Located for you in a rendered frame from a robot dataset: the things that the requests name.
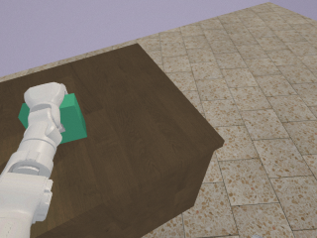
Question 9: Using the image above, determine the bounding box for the left robot upper arm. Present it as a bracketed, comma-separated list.
[0, 173, 53, 238]

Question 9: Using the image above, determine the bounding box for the table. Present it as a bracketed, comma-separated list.
[0, 43, 225, 238]

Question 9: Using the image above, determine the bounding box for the left robot hand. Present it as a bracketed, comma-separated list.
[24, 82, 68, 133]

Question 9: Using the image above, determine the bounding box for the sponge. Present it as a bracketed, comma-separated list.
[18, 93, 87, 144]

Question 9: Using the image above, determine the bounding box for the left robot forearm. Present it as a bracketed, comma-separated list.
[0, 101, 62, 182]

